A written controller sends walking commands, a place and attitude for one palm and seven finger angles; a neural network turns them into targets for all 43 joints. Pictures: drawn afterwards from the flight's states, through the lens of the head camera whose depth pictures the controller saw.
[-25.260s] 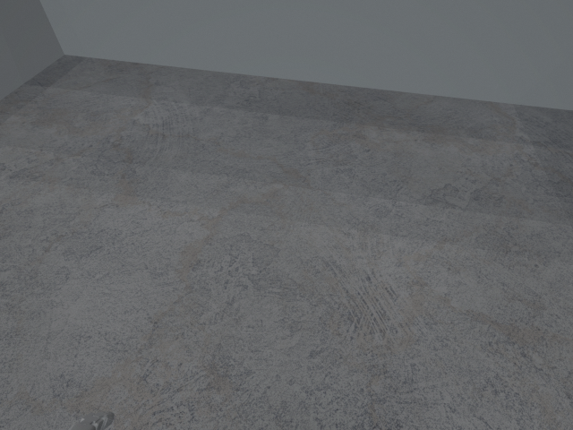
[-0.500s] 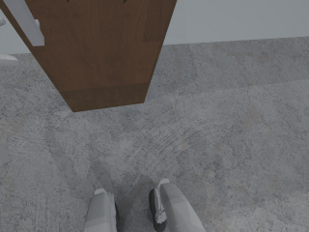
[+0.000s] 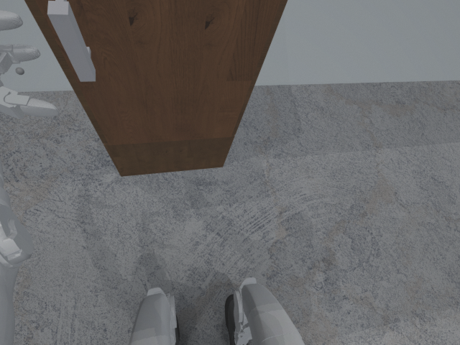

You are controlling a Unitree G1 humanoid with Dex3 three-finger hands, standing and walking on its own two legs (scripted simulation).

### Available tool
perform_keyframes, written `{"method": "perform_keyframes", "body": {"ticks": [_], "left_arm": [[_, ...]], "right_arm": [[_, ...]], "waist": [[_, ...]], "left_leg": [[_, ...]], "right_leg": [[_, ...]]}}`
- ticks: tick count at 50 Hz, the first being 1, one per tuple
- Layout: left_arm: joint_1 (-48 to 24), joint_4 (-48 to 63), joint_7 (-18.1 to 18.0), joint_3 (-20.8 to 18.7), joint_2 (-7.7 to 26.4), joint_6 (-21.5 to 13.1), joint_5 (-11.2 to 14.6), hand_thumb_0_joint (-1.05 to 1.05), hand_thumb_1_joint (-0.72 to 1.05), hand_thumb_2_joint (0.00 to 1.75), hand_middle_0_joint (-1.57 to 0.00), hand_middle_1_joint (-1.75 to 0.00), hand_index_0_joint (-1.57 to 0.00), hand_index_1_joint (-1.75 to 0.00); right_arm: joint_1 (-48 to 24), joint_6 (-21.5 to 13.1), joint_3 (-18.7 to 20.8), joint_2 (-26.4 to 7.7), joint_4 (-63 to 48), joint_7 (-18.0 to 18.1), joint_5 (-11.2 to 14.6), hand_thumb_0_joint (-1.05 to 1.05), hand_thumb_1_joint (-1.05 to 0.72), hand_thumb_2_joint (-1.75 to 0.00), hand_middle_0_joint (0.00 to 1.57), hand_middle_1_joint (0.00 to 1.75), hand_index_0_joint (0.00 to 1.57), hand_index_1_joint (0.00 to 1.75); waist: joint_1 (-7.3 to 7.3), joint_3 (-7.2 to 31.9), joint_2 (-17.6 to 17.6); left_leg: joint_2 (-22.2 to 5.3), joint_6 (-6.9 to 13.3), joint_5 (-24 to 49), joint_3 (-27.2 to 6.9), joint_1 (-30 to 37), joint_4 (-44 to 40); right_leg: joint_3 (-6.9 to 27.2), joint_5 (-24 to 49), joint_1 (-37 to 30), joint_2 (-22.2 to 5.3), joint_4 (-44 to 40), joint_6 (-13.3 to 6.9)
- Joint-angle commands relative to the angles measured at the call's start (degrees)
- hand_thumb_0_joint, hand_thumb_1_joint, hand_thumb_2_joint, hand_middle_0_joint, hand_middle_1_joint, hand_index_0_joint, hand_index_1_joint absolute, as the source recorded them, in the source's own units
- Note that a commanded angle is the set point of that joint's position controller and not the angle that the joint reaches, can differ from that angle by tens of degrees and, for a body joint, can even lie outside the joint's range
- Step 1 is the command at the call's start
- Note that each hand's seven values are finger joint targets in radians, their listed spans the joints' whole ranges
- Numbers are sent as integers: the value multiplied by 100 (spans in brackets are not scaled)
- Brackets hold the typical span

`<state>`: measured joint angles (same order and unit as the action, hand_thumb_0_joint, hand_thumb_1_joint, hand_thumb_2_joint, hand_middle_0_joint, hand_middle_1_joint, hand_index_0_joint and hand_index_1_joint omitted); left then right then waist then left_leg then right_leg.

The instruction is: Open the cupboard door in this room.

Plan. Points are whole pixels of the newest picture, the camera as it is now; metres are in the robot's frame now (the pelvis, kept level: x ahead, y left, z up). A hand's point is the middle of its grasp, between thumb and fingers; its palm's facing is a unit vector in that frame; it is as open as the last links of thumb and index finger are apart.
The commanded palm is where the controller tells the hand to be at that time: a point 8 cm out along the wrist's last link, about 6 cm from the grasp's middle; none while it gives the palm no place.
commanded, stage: move the hooked fingers beside the handle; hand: left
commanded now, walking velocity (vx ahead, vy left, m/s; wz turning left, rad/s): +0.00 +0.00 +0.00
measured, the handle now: (75, 35) +0.59 +0.20 +0.06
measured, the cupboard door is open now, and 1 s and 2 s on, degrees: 0 0 0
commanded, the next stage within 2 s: slide the fingers in behind the handle in 0.08 s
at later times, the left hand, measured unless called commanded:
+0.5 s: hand (45, 66) +0.54 +0.24 +0.06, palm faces +0.05 -1.00 -0.01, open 14.0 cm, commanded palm +0.52 +0.27 +0.06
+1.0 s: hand (68, 67) +0.54 +0.20 +0.06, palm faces +0.06 -1.00 -0.01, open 14.0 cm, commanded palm +0.51 +0.24 +0.06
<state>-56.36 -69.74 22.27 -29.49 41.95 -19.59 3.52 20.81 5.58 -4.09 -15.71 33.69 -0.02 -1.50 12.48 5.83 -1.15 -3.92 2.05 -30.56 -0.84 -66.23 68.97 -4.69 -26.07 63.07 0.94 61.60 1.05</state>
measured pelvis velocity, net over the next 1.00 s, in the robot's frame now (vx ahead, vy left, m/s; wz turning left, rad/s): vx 0.00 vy -0.01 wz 0.00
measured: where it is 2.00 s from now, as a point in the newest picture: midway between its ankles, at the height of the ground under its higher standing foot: outside the picture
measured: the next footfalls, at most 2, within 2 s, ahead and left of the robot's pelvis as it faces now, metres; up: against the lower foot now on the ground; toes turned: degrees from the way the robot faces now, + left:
none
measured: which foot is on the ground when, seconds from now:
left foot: down 0.00-1.00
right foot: down 0.00-1.00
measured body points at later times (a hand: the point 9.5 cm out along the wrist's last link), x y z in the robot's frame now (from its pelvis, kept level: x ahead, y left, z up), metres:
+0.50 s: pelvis -0.01 +0.00 -0.01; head +0.17 +0.04 +0.41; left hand +0.53 +0.29 +0.06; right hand -0.02 -0.27 -0.10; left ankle +0.00 +0.09 -0.64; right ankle +0.02 -0.14 -0.64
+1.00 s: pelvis +0.00 -0.01 +0.00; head +0.17 +0.02 +0.42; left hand +0.53 +0.26 +0.06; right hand +0.00 -0.27 -0.10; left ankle +0.00 +0.09 -0.64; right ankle +0.02 -0.14 -0.64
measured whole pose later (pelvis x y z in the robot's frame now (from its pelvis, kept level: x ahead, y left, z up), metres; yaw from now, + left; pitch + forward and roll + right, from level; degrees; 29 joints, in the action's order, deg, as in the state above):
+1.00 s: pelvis +0.00 -0.01 +0.00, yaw +0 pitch +27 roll -5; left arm -56.4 -68.3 14.5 -26.6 34.3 -21.8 2.6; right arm 21.5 4.9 -3.1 -14.9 34.9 -1.0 -2.2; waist 12.4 6.4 -1.8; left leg -4.0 1.1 -30.4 -0.5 -65.5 68.6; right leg -4.2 -26.6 63.4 1.1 62.9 0.2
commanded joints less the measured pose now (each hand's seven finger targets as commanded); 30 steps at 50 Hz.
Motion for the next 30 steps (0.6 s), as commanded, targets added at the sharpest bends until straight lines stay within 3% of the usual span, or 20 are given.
{"method": "perform_keyframes", "body": {"ticks": [1,3,6,8,11,13,15,22,23,24,26,30], "left_arm": [[-2532,1314,-53,-118,1672,-491,101,0,-50,30,-30,-120,-30,-120],[-2483,1418,-37,-241,1784,-563,127,0,-50,30,-30,-120,-30,-120],[-2408,1105,16,-92,1634,-447,133,0,-50,30,-30,-120,-30,-120],[-2350,1162,31,-287,1931,-424,99,0,-50,30,-30,-120,-30,-120],[-2417,1110,24,17,1492,-369,130,0,-50,30,-30,-120,-30,-120],[-2632,1269,-19,-75,1605,-433,151,0,-50,30,-30,-120,-30,-120],[-2669,1220,-81,66,1356,-428,141,0,-50,30,-30,-120,-30,-120],[-2693,1183,-328,15,1406,-410,17,0,-50,30,-30,-120,-30,-120],[-2630,1237,-364,-54,1479,-426,-2,0,-50,30,-30,-120,-30,-120],[-2620,1256,-388,-6,1388,-430,4,0,-50,30,-30,-120,-30,-120],[-2605,1141,-443,-83,1492,-419,-22,0,-50,30,-30,-120,-30,-120],[-2545,1327,-519,-157,1506,-481,-38,0,-50,30,-30,-120,-30,-120]], "right_arm": [[1232,-26,415,-1204,-55,122,-14,0,-90,-90,20,30,20,30],[1262,-28,427,-1205,-49,114,-16,0,-90,-90,20,30,20,30],[1210,-16,395,-1205,-56,114,9,0,-90,-90,20,30,20,30],[1237,-6,399,-1248,-76,133,9,0,-90,-90,20,30,20,30],[1203,-18,395,-1187,-79,127,19,0,-90,-90,20,30,20,30],[1260,-29,404,-1217,-30,135,2,0,-90,-90,20,30,20,30],[1265,-49,417,-1198,5,120,-12,0,-90,-90,20,30,20,30],[1334,-54,391,-1163,4,90,-46,0,-90,-90,20,30,20,30],[1344,-50,398,-1173,-16,82,-48,0,-90,-90,20,30,20,30],[1327,-53,407,-1158,-22,69,-48,0,-90,-90,20,30,20,30],[1340,-52,400,-1155,-15,74,-44,0,-90,-90,20,30,20,30],[1370,-47,419,-1141,-45,44,-63,0,-90,-90,20,30,20,30]], "waist": [[83,3054,-1497],[9,3310,-1625],[75,3020,-1362],[-4,3180,-1469],[97,2986,-1363],[75,3150,-1491],[130,3153,-1449],[94,3085,-1439],[32,3205,-1474],[60,3226,-1459],[88,3115,-1204],[8,3335,-1351]], "left_leg": [[45,-102,3064,-470,3007,-625],[36,-125,3359,-479,3206,-592],[56,-79,2988,-436,2821,-606],[45,-96,3105,-468,2922,-606],[52,-71,2865,-427,2789,-608],[33,-107,2960,-511,2994,-625],[35,-111,2835,-541,3026,-625],[61,-82,2816,-487,2837,-637],[60,-99,2871,-486,2894,-647],[66,-85,2879,-460,2878,-626],[67,-58,2783,-426,2635,-623],[78,-69,2979,-393,2725,-601]], "right_leg": [[110,1559,-600,249,-433,-219],[115,1734,-679,257,-388,-234],[122,1625,-742,252,-423,-203],[107,1650,-731,246,-372,-226],[122,1556,-662,252,-443,-196],[90,1492,-557,252,-396,-221],[74,1364,-420,250,-412,-218],[94,1449,-581,247,-390,-232],[96,1468,-639,245,-385,-230],[113,1508,-650,249,-403,-222],[133,1582,-835,254,-404,-204],[151,1788,-984,251,-363,-209]]}}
